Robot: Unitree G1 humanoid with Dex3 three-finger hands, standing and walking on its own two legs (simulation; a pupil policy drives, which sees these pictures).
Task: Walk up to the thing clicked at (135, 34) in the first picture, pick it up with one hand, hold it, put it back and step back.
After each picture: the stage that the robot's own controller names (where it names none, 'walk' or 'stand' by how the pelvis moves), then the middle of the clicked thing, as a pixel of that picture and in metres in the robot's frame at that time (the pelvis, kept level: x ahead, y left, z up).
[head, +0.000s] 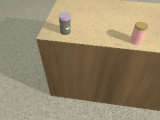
stand; (138, 33) +0.73 -0.32 -0.04
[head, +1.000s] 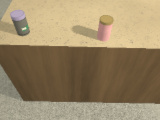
sink last; (104, 28) +0.67 -0.11 -0.01
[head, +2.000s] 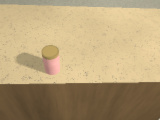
stand; (51, 60) +0.47 +0.14 -0.01
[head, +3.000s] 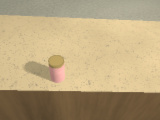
stand; (57, 69) +0.47 +0.11 -0.04
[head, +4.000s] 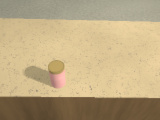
stand; (57, 74) +0.44 +0.11 -0.05
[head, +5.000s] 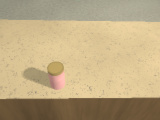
stand; (56, 76) +0.44 +0.11 -0.05
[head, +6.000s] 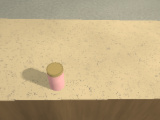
stand; (56, 77) +0.43 +0.11 -0.05
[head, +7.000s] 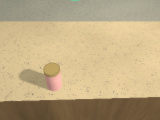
rise first; (53, 77) +0.43 +0.14 -0.04
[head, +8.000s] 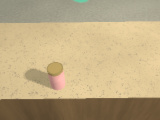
go down; (56, 76) +0.44 +0.14 -0.04
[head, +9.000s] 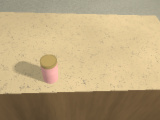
go down; (49, 69) +0.45 +0.12 -0.03
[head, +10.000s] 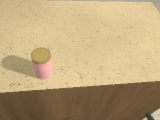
go down; (42, 64) +0.44 +0.12 +0.00
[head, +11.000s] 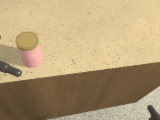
close in; (30, 51) +0.46 +0.13 +0.04
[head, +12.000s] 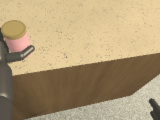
close; (17, 41) +0.48 +0.14 +0.05
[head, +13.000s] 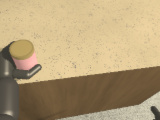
lift; (25, 59) +0.42 +0.15 +0.04
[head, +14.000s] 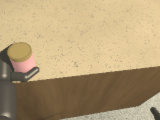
lift; (23, 62) +0.42 +0.16 +0.04
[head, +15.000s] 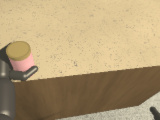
lift; (22, 60) +0.42 +0.16 +0.04
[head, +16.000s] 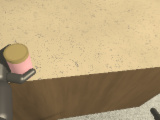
lift; (20, 63) +0.41 +0.17 +0.04
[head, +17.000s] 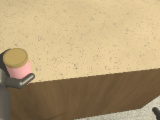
lift; (19, 67) +0.40 +0.18 +0.04
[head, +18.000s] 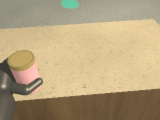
hold; (26, 72) +0.32 +0.16 +0.16
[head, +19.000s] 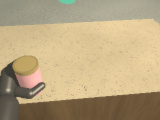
crouch; (29, 77) +0.33 +0.16 +0.12
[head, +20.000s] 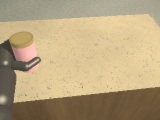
crouch; (25, 52) +0.41 +0.17 +0.14
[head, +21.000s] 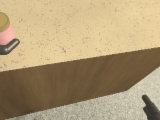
lower; (1, 34) +0.50 +0.18 +0.06
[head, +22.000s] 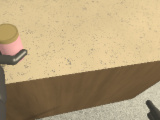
lower; (10, 44) +0.47 +0.17 +0.05
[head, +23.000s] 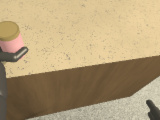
lower; (11, 42) +0.48 +0.17 +0.05
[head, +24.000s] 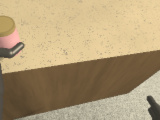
lower; (7, 37) +0.49 +0.17 +0.06
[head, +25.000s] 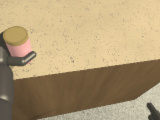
draw back; (19, 46) +0.46 +0.15 +0.05
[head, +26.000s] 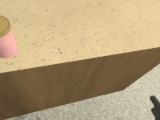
rise; (1, 38) +0.48 +0.17 +0.06
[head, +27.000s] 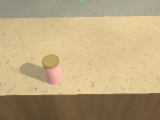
sink last; (52, 70) +0.44 +0.15 +0.01
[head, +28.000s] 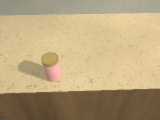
stand; (51, 67) +0.45 +0.15 -0.01
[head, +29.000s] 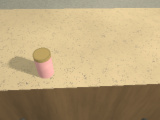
stand; (44, 63) +0.46 +0.16 +0.01
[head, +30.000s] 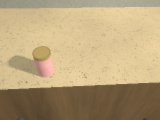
stand; (43, 62) +0.46 +0.16 +0.02
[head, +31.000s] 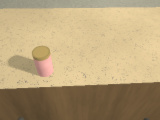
stand; (43, 62) +0.46 +0.16 +0.02
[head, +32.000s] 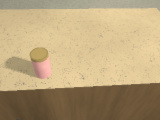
stand; (41, 63) +0.45 +0.16 +0.02
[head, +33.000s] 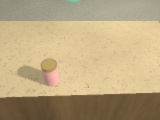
stand; (50, 72) +0.46 +0.14 -0.04
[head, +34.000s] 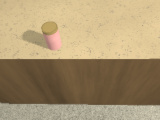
walk; (52, 36) +0.57 +0.15 -0.03
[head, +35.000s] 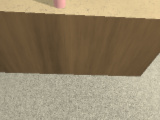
walk; out of the picture +0.87 +0.10 -0.02
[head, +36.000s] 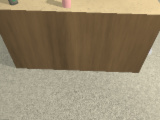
stand; out of the picture +1.11 +0.13 -0.03
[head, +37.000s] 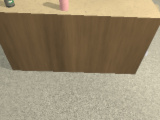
stand; (63, 1) +1.10 +0.13 -0.05
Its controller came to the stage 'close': yes
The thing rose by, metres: 0.19
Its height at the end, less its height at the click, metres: +0.00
